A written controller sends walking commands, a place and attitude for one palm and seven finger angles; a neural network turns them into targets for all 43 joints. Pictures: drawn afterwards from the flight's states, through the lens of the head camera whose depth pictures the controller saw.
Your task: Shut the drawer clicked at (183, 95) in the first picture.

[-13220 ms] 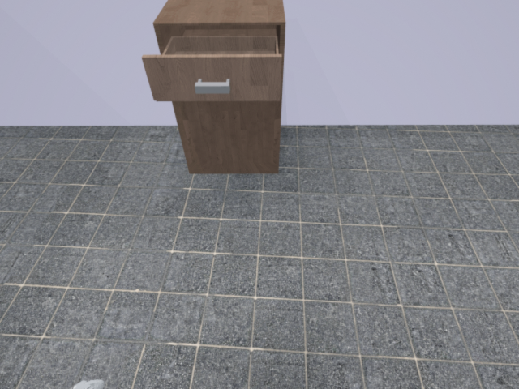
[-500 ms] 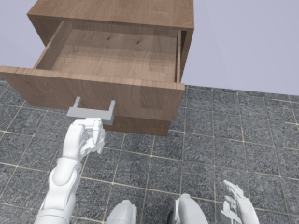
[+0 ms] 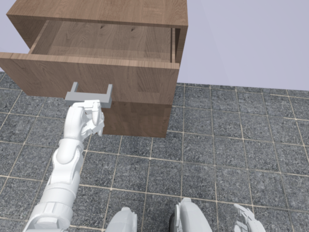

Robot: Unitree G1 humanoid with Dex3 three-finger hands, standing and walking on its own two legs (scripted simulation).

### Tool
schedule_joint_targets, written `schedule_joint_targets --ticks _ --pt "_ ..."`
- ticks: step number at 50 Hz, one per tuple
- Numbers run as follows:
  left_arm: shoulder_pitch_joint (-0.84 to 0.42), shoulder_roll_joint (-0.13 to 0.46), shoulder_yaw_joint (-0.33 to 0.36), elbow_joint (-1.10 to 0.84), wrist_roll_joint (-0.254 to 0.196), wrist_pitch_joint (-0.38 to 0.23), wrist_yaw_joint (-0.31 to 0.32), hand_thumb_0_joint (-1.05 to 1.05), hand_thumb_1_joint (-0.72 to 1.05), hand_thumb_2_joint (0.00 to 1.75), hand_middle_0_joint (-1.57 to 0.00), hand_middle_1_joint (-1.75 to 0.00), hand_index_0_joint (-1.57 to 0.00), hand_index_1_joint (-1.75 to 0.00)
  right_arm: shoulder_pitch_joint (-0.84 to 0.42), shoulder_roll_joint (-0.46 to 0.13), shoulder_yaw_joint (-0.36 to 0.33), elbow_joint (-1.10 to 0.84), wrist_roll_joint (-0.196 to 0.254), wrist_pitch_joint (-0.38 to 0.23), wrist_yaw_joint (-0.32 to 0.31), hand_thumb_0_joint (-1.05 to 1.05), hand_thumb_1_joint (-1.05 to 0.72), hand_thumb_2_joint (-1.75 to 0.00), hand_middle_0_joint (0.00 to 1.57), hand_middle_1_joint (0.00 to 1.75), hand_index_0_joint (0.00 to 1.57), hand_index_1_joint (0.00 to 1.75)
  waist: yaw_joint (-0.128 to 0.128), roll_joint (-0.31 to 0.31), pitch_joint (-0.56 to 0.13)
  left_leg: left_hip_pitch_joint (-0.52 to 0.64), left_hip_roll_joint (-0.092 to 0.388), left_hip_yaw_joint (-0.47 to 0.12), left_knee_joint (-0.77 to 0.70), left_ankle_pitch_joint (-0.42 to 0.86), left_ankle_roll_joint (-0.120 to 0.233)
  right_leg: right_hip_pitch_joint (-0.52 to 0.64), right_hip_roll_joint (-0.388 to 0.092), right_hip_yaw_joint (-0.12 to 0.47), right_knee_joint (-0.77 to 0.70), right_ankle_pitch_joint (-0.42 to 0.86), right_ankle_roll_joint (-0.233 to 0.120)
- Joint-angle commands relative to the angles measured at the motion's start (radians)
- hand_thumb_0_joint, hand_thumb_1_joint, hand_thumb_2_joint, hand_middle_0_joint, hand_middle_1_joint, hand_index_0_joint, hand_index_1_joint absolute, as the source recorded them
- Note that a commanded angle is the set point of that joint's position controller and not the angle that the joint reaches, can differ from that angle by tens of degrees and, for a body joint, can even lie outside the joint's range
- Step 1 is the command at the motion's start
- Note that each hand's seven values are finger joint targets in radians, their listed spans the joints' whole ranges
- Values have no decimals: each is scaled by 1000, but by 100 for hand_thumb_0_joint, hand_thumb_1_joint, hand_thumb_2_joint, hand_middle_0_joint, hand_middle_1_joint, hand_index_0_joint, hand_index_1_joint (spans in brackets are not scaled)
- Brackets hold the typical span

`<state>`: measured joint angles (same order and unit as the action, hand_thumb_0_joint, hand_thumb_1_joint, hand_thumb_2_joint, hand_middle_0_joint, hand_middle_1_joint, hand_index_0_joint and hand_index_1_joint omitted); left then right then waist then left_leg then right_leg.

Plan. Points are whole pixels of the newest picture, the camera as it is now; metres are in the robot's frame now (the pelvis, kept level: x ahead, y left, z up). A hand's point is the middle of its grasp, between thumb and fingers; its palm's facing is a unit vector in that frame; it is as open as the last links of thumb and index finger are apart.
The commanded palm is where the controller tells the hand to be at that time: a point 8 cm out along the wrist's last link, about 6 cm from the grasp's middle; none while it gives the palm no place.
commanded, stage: push the drawer shut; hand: left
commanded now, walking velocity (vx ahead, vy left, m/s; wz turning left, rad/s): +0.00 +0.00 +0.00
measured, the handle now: (91, 93) +0.47 +0.18 +0.03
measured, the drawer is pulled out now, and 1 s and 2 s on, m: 0.15 0.03 0.00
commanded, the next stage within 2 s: pull the fist back off the drawer in 1.52 s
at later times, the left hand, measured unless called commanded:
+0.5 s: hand (106, 100) +0.45 +0.13 +0.03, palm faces -0.06 -1.00 -0.06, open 3.2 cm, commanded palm +0.44 +0.18 +0.04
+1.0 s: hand (110, 82) +0.51 +0.13 +0.03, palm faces -0.06 -1.00 -0.06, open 3.3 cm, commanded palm +0.50 +0.18 +0.04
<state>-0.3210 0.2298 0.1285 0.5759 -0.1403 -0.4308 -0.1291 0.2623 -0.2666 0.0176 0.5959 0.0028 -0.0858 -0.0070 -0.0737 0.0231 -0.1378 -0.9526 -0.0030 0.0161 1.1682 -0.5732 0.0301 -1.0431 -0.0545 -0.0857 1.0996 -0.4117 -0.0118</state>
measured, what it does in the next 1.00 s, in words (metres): stands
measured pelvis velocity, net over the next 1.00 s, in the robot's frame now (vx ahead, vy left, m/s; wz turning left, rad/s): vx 0.00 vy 0.00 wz -0.03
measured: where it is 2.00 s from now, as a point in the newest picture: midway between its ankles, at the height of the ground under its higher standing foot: outside the picture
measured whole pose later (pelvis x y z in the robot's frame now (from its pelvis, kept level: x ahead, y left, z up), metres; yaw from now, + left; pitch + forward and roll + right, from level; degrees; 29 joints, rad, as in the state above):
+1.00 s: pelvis +0.00 +0.00 -0.01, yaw -2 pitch +26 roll -2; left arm -0.88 0.40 0.33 1.14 -0.04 -0.49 -0.14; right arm 0.34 -0.27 0.04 0.62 -0.04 0.03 0.02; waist -0.19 0.03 -0.12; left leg -1.09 0.02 0.02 1.21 -0.57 0.03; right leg -1.18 -0.03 -0.08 1.11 -0.39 -0.01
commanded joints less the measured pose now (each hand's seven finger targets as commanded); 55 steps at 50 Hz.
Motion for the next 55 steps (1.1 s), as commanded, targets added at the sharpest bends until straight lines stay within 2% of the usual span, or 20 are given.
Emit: schedule_joint_targets --ticks 1,3,5,10,16,20,21,24,26,29,32,33,35,37,41,44,48,51,53,55 --pt "-398 157 71 -166 -10 -77 1 0 90 90 -140 -160 -140 -160 58 -142 -55 -91 5 -32 -7 0 -90 -90 20 30 20 30 -34 12 -412 101 -3 -41 -180 324 -21 362 31 63 -112 200 -11" --pt "-444 162 76 -136 -10 -78 -2 0 90 90 -140 -160 -140 -160 64 -141 -55 -83 4 -28 -8 0 -90 -90 20 30 20 30 -45 6 -412 93 -3 -40 -178 311 -19 359 31 65 -115 195 -8" --pt "-457 201 108 -107 -4 -82 -5 0 90 90 -140 -160 -140 -160 75 -144 -53 -80 2 -22 -9 0 -90 -90 20 30 20 30 -35 14 -427 92 -5 -39 -179 328 -19 377 34 68 -109 214 -12" --pt "-518 182 102 -56 -9 -92 -13 0 90 90 -140 -160 -140 -160 90 -142 -52 -75 -1 -14 -4 0 -90 -90 20 30 20 30 -46 20 -449 103 -3 -39 -179 350 -19 372 38 66 -106 234 -11" --pt "-601 203 123 33 2 -106 -8 0 90 90 -140 -160 -140 -160 111 -149 -54 -63 -4 1 2 0 -90 -90 20 30 20 30 -62 4 -432 82 -1 -39 -173 335 -18 345 40 67 -105 221 -9" --pt "-670 228 140 90 19 -120 -4 0 90 90 -140 -160 -140 -160 127 -150 -53 -53 -9 10 4 0 -90 -90 20 30 20 30 -64 36 -442 88 -4 -41 -172 322 -19 328 42 69 -103 199 -12" --pt "-696 235 144 97 18 -122 -3 0 90 90 -140 -160 -140 -160 130 -152 -53 -50 -10 12 3 0 -90 -90 20 30 20 30 -75 18 -451 83 -1 -42 -166 327 -17 326 41 69 -100 208 -9" --pt "-794 236 131 139 29 -128 -5 0 90 90 -140 -160 -140 -160 144 -153 -52 -38 -14 19 3 0 -90 -90 20 30 20 30 -94 45 -443 86 -1 -49 -159 320 -16 287 43 65 -93 194 -11" --pt "-823 267 159 189 35 -129 -2 0 90 90 -140 -160 -140 -160 155 -159 -52 -30 -16 28 4 0 -90 -90 20 30 20 30 -99 25 -451 77 -1 -52 -153 316 -15 286 43 65 -94 187 -9" --pt "-868 274 158 198 41 -138 -5 0 90 90 -140 -160 -140 -160 166 -161 -51 -35 -21 35 8 0 -90 -90 20 30 20 30 -101 73 -498 110 -1 -57 -147 349 -17 271 46 64 -81 204 -12" --pt "-868 299 185 226 44 -138 -7 0 90 90 -140 -160 -140 -160 183 -162 -51 -32 -26 49 12 0 -90 -90 20 30 20 30 -98 52 -532 106 1 -54 -139 386 -18 305 48 68 -81 246 -9" --pt "-893 278 169 235 43 -135 -8 0 90 90 -140 -160 -140 -160 185 -158 -49 -33 -27 53 14 0 -90 -90 20 30 20 30 -109 59 -520 98 1 -53 -138 377 -16 298 49 67 -83 243 -8" --pt "-891 310 195 265 49 -133 -10 0 90 90 -140 -160 -140 -160 197 -164 -47 -34 -29 62 17 0 -90 -90 20 30 20 30 -104 60 -508 94 1 -54 -141 378 -16 299 54 66 -84 242 -11" --pt "-933 321 197 279 55 -135 -7 0 90 90 -140 -160 -140 -160 199 -165 -45 -32 -30 71 16 0 -90 -90 20 30 20 30 -119 42 -484 61 1 -52 -140 346 -10 297 54 72 -90 227 -8" --pt "-954 363 228 295 67 -141 -6 0 90 90 -140 -160 -140 -160 221 -167 -45 -37 -36 83 20 0 -90 -90 20 30 20 30 -113 64 -533 77 0 -51 -130 374 -10 310 58 75 -84 251 -10" --pt "-998 359 217 332 73 -136 -6 0 90 90 -140 -160 -140 -160 230 -170 -41 -30 -38 93 20 0 -90 -90 20 30 20 30 -136 58 -478 66 5 -60 -133 357 -9 271 61 66 -86 229 -11" --pt "-1053 396 239 332 82 -136 -3 0 90 90 -140 -160 -140 -160 243 -173 -39 -26 -43 101 21 0 -90 -90 20 30 20 30 -143 88 -521 67 4 -59 -119 369 -8 276 61 73 -85 240 -9" --pt "-1095 413 242 360 87 -128 -4 0 90 90 -140 -160 -140 -160 256 -179 -36 -17 -45 108 21 0 -90 -90 20 30 20 30 -160 103 -508 77 9 -71 -114 380 -10 236 63 65 -80 231 -9" --pt "-1106 395 229 369 89 -124 -5 0 90 90 -140 -160 -140 -160 262 -178 -37 -17 -48 112 24 0 -90 -90 20 30 20 30 -167 109 -528 90 10 -73 -108 396 -10 235 64 65 -82 243 -9" --pt "-1125 438 257 356 91 -124 -6 0 90 90 -140 -160 -140 -160 271 -183 -36 -18 -50 117 25 0 -90 -90 20 30 20 30 -165 124 -573 107 11 -74 -100 424 -11 247 66 65 -74 268 -9"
